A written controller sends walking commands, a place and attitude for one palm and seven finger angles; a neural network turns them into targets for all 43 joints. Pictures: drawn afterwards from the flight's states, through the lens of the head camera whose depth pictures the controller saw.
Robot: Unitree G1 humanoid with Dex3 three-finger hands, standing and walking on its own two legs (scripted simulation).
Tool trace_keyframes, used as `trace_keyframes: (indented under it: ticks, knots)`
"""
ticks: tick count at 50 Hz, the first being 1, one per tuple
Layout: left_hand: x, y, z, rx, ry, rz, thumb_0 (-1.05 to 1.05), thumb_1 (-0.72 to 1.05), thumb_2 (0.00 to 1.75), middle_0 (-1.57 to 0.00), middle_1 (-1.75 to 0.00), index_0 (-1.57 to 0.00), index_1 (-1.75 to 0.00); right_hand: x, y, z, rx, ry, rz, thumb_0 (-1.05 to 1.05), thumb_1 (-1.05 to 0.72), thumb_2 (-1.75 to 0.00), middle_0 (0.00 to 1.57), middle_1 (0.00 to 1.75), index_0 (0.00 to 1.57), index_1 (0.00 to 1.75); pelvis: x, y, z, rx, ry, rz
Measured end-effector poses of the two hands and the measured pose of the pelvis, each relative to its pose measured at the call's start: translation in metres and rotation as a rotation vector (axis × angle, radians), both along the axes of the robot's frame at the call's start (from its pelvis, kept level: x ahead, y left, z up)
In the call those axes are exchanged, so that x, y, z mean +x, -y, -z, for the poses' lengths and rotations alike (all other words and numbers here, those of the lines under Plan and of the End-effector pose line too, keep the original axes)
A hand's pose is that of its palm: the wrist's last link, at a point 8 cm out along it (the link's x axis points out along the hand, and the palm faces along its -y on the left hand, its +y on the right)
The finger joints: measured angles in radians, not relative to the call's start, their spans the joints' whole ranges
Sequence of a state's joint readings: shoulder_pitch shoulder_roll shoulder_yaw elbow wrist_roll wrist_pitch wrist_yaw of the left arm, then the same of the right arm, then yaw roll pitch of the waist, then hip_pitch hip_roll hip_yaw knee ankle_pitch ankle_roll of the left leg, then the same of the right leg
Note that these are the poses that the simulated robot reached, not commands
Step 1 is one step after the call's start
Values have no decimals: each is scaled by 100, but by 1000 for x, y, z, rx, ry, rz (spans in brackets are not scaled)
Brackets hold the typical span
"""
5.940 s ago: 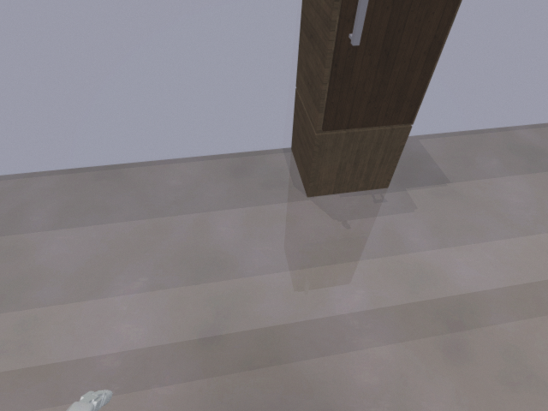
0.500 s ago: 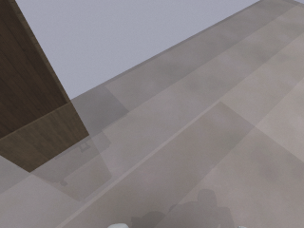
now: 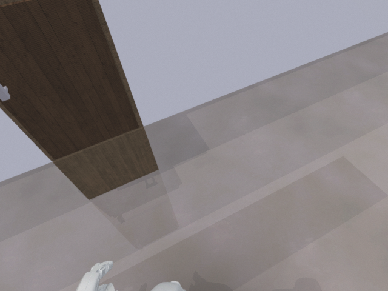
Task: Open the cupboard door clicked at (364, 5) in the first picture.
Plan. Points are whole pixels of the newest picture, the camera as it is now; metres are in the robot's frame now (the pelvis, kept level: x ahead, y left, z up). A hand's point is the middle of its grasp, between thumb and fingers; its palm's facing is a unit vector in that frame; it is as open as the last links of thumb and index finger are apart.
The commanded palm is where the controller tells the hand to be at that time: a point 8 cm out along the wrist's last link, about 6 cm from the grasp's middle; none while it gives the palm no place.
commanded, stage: turn to face it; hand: left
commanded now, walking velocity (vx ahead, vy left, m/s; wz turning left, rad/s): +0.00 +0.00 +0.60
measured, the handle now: out of the picture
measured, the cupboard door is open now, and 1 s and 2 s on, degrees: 0 0 0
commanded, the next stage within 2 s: take the last steps up to it in 0.76 s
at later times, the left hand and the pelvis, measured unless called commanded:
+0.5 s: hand out of the picture -0.06 +0.27 -0.18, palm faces +0.32 -0.91 -0.25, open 7.4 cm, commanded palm none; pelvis -0.03 +0.05 +0.00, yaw +16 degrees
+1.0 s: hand out of the picture -0.02 +0.22 -0.14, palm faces +0.41 -0.88 -0.26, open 7.4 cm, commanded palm none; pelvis -0.03 +0.02 +0.01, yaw +24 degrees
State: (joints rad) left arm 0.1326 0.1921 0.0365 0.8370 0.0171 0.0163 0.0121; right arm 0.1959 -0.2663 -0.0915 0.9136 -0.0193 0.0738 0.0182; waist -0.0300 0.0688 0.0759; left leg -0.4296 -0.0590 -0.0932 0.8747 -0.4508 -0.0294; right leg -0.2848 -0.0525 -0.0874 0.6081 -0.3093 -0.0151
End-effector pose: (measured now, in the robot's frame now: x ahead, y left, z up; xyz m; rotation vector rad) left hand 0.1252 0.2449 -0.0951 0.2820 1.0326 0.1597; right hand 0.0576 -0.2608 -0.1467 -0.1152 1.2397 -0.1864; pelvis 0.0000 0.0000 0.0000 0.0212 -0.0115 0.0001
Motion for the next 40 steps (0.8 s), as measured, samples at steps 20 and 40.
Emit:
trace_keyframes:
  ticks: [20,40]
  knots:
    - [-178,-43,47,-97,-233,-371,1,91,90,-20,-30,-20,-30,74,-56,-23,-80,29,-338,1,-91,-90,20,30,20,30,-20,-31,6,-29,-13,-252]
    - [-176,-67,26,-106,-142,-453,1,91,90,-20,-30,-20,-29,40,-111,-28,-27,4,-410,1,-91,-90,20,30,21,30,-35,-50,-12,-28,13,-364]
